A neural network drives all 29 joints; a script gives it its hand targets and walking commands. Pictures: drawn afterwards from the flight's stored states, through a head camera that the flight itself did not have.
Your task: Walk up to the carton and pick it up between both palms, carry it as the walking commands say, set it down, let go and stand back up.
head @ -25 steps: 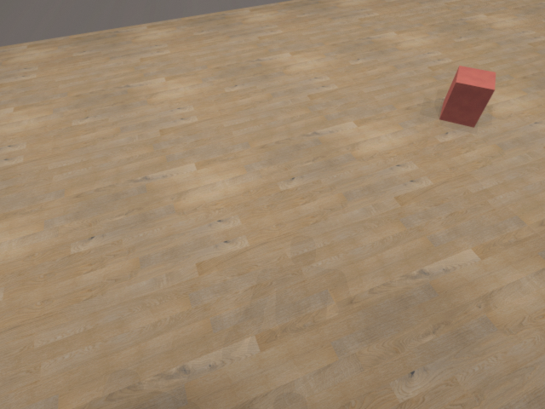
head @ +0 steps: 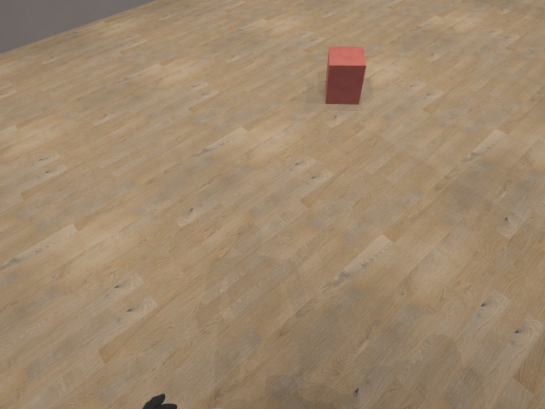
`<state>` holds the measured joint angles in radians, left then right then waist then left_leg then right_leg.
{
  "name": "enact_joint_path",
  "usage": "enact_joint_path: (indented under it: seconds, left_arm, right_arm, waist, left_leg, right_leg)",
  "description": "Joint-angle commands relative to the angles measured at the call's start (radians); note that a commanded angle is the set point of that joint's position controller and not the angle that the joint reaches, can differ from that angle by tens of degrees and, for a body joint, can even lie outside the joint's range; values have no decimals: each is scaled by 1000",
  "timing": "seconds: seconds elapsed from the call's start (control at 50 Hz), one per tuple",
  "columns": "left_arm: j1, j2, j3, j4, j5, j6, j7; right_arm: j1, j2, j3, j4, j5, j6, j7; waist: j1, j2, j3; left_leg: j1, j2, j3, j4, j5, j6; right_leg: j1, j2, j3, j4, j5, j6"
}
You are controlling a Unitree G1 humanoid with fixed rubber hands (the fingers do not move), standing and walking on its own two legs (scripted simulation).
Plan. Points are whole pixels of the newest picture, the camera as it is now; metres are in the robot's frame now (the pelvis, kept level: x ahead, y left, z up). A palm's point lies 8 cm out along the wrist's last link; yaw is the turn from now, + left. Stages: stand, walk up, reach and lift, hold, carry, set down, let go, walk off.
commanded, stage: walk up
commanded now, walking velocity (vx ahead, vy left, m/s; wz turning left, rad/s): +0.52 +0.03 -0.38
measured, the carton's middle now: (344, 75) +1.90 -0.43 -0.63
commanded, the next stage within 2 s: none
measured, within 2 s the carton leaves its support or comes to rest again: neither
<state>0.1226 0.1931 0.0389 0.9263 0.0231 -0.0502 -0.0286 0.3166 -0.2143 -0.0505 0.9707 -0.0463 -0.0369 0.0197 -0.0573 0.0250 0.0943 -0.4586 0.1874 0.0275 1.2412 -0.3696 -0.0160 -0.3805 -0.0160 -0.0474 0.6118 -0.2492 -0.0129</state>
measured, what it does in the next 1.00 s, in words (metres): walks ahead: left foot, then right foot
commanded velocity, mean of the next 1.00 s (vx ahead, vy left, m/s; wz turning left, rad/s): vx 0.49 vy -0.11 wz -0.19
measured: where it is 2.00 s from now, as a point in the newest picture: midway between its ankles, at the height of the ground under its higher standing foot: (326, 205)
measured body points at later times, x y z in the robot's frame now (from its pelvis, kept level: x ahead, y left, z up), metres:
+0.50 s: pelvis +0.27 +0.01 +0.02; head +0.28 +0.04 +0.47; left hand +0.34 +0.25 -0.15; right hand +0.22 -0.24 -0.12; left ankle +0.24 +0.12 -0.73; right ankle +0.29 -0.17 -0.64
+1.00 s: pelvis +0.51 -0.11 +0.02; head +0.54 -0.12 +0.46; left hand +0.55 +0.11 -0.14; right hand +0.59 -0.37 -0.12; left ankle +0.62 +0.01 -0.68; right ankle +0.47 -0.21 -0.73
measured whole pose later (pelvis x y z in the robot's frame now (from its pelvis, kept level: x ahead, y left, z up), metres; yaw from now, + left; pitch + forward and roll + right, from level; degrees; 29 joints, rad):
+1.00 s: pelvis +0.51 -0.11 +0.02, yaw -9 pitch -1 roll -1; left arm 0.29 0.15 0.05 1.09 0.02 -0.08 0.00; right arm 0.10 -0.22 -0.05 0.99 -0.03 -0.02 0.03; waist 0.02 0.03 0.07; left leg -0.54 0.16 0.09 0.87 -0.25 -0.03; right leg -0.14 -0.01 -0.16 0.41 -0.26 -0.03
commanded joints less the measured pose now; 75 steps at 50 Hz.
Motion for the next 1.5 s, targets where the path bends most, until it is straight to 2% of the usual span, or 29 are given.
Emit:
enact_joint_path:
  seconds: [0.0,0.14,0.2,0.22,0.24,0.26,0.28,0.32,0.36,0.42,0.56,0.66,0.68,0.7,0.72,0.74,0.8,0.86,1.0,1.06,1.1,1.12,1.14,1.16,1.18,1.26,1.32,1.44,1.48]
  left_arm:
    - [102,188,47,-39,-3,-25,20]
    - [138,170,49,27,-14,-28,18]
    - [166,154,50,47,-6,-18,10]
    - [149,124,47,33,-4,-20,11]
    - [192,64,39,-6,-5,-25,19]
    - [204,102,42,-1,15,-13,22]
    - [190,116,40,9,16,-3,14]
    - [191,92,43,32,10,16,-7]
    - [231,68,34,50,3,40,-23]
    - [181,65,32,48,4,58,-33]
    - [-81,36,29,-21,-10,50,-64]
    - [-51,73,42,10,3,18,-52]
    - [72,107,54,52,5,3,-39]
    - [251,183,80,115,10,-11,-16]
    - [426,332,111,141,19,-24,11]
    - [449,333,111,151,-2,-14,17]
    - [236,147,66,112,0,-28,27]
    - [141,119,51,92,-7,-42,28]
    - [175,119,36,125,-10,-43,24]
    - [243,126,38,154,-7,-41,25]
    - [263,118,34,171,-4,-35,26]
    - [248,112,33,163,-7,-35,23]
    - [234,71,24,126,-15,-38,21]
    - [234,80,35,97,-16,-37,28]
    - [198,108,34,82,-4,-31,30]
    - [210,45,24,117,1,1,9]
    - [197,37,23,100,4,29,-10]
    - [-18,28,21,9,-8,28,-34]
    - [-34,38,25,-14,-7,15,-35]
  right_arm:
    - [56,-78,-13,-58,5,-7,3]
    - [-147,-58,-7,-92,32,-11,7]
    - [8,-120,-34,-22,34,-30,-21]
    - [153,-173,-54,20,27,-38,-34]
    - [219,-286,-70,28,11,-39,-45]
    - [200,-292,-57,27,19,-30,-47]
    - [108,-258,-46,16,22,-22,-52]
    - [23,-188,-32,12,27,-26,-55]
    - [-8,-134,-21,17,24,-43,-41]
    - [28,-124,-19,25,29,-58,-34]
    - [93,-161,-32,64,23,-53,-41]
    - [121,-180,-47,83,24,-43,-31]
    - [111,-161,-45,89,30,-37,-23]
    - [128,-117,-31,78,29,-33,-15]
    - [133,-17,7,11,45,-49,-14]
    - [60,-64,-2,-8,35,-53,-15]
    - [-26,-58,-6,-9,20,-49,-13]
    - [27,-41,-4,30,10,-11,3]
    - [-222,-34,3,-19,30,6,24]
    - [-270,-29,4,-23,31,-4,17]
    - [-188,-62,-7,6,30,-19,5]
    - [-48,-110,-26,49,30,-30,-8]
    - [83,-201,-48,76,16,-33,-21]
    - [197,-286,-64,102,19,-28,-26]
    - [158,-272,-46,88,25,-23,-24]
    - [-9,-120,-8,55,30,-43,-26]
    - [3,-109,-2,63,30,-59,-26]
    - [68,-135,-7,98,26,-60,-27]
    - [79,-114,-12,108,27,-55,-20]
  waist:
    - [38,-172,-142]
    - [37,-242,-32]
    - [-27,-40,-103]
    - [-103,92,-146]
    - [-111,362,-191]
    - [-85,271,-185]
    - [-44,178,-113]
    - [13,42,1]
    - [66,149,-8]
    - [71,143,-39]
    - [22,104,52]
    - [43,155,-5]
    - [111,93,-91]
    - [188,-73,-218]
    - [268,-460,-369]
    - [248,-372,-417]
    - [138,-128,-135]
    - [57,-138,-124]
    - [57,-164,5]
    - [69,-139,12]
    - [28,-44,-44]
    - [-38,38,-125]
    - [-97,223,-191]
    - [-119,336,-296]
    - [-96,229,-245]
    - [30,14,-22]
    - [55,95,-33]
    - [16,93,44]
    - [19,158,10]
  left_leg:
    - [-71,6,4,-138,52,-17]
    - [157,-55,62,-569,208,-59]
    - [458,-109,112,-685,160,-36]
    - [595,-2,-13,-773,47,4]
    - [690,315,-464,-1011,-155,95]
    - [610,383,-600,-1058,-261,121]
    - [497,367,-570,-1073,-321,120]
    - [354,295,-362,-1078,-107,110]
    - [290,209,-159,-1057,140,79]
    - [353,165,-12,-1030,403,76]
    - [354,178,61,-1111,256,97]
    - [390,138,151,-927,402,70]
    - [324,82,209,-728,427,60]
    - [111,16,201,-422,320,48]
    - [-187,-128,163,-6,-82,9]
    - [-257,-99,16,123,-188,39]
    - [-254,27,-25,40,1,37]
    - [-91,14,-7,-109,45,11]
    - [47,-36,71,-515,195,-24]
    - [78,-61,99,-599,209,-19]
    - [243,-103,121,-695,173,0]
    - [427,-100,106,-745,146,26]
    - [622,96,-163,-838,33,99]
    - [716,290,-497,-997,-61,187]
    - [641,308,-534,-1013,-168,204]
    - [323,236,-282,-1062,180,169]
    - [300,173,-138,-1069,262,135]
    - [274,123,-25,-1139,181,111]
    - [279,81,18,-1108,116,110]
  right_leg:
    - [166,-249,265,-380,20,-162]
    - [36,-178,199,-427,-72,-138]
    - [-25,-102,190,-124,63,-103]
    - [-121,-25,123,131,94,-76]
    - [-349,65,49,448,-243,-21]
    - [-367,-2,113,631,-258,-16]
    - [-382,-30,142,710,-189,-10]
    - [-362,-84,141,724,-32,20]
    - [-288,-119,113,663,38,38]
    - [-282,-121,66,556,98,57]
    - [-184,-123,-19,89,140,39]
    - [15,-64,-86,-80,75,13]
    - [218,-39,-126,-117,92,0]
    - [535,-66,-77,-103,-11,-30]
    - [735,-404,467,-283,-235,-156]
    - [721,-466,580,-367,-198,-158]
    - [401,-349,339,-327,133,-166]
    - [237,-313,192,-390,162,-153]
    - [120,-242,77,-474,-18,-131]
    - [181,-244,101,-416,82,-126]
    - [181,-197,67,-213,225,-102]
    - [124,-150,34,-23,268,-78]
    - [-101,-47,-51,238,118,-24]
    - [-249,4,-41,527,-262,-3]
    - [-315,-55,46,655,-258,-20]
    - [-274,-159,73,619,-29,34]
    - [-234,-158,51,477,42,61]
    - [-136,-130,-22,63,162,53]
    - [-55,-115,-52,-6,143,42]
